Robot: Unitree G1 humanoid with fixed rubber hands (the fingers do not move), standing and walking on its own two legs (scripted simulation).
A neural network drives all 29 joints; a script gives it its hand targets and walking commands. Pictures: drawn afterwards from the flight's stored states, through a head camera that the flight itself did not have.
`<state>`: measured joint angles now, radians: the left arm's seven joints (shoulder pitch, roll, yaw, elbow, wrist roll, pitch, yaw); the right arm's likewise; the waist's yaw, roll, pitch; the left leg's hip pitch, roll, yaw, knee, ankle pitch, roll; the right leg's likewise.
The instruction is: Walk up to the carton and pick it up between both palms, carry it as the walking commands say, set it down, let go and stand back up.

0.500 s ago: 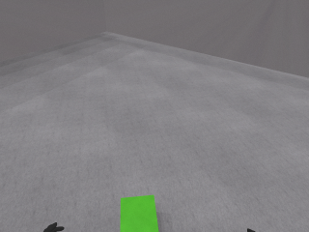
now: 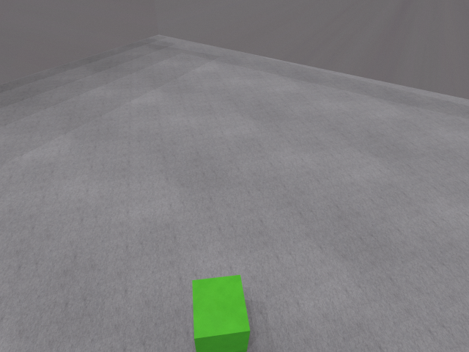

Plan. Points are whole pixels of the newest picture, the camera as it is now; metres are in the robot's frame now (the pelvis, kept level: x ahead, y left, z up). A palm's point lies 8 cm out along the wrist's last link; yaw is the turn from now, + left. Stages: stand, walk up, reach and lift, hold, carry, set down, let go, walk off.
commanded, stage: stand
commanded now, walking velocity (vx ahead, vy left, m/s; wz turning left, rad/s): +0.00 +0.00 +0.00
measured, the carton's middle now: (219, 315) +0.48 +0.02 -0.67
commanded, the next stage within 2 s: none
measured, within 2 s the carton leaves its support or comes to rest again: neither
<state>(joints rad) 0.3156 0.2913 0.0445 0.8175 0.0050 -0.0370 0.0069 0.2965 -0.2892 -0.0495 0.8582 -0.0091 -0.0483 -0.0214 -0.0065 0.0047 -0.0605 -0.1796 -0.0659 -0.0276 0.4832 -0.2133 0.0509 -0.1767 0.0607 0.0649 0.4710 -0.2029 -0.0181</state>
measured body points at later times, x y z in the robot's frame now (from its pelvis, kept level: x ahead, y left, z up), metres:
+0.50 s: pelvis -0.02 +0.01 +0.00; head -0.06 +0.01 +0.45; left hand +0.07 +0.30 -0.11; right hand +0.07 -0.28 -0.11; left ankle +0.04 +0.09 -0.74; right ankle +0.04 -0.11 -0.74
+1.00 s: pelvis +0.00 +0.01 +0.00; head -0.04 +0.02 +0.45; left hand +0.09 +0.30 -0.11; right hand +0.11 -0.27 -0.10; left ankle +0.04 +0.09 -0.74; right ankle +0.04 -0.11 -0.74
